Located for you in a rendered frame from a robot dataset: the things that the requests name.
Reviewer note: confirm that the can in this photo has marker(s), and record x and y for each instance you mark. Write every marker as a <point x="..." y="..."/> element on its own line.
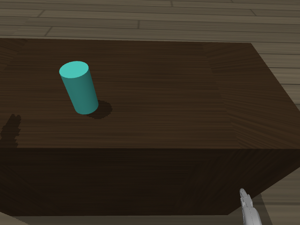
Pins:
<point x="78" y="82"/>

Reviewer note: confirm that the right robot hand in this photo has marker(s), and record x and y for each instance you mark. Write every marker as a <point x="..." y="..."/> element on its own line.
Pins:
<point x="249" y="213"/>

